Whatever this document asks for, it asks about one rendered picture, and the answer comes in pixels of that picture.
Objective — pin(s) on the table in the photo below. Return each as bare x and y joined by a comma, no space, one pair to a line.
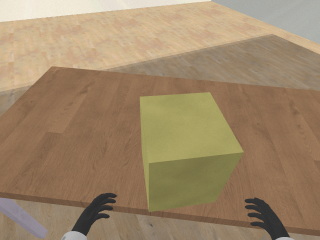
76,134

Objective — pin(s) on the carton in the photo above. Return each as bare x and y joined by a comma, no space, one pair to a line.
188,149

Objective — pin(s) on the robot left hand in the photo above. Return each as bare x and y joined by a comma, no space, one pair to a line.
91,213

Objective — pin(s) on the robot right hand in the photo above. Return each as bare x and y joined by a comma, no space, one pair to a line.
271,223

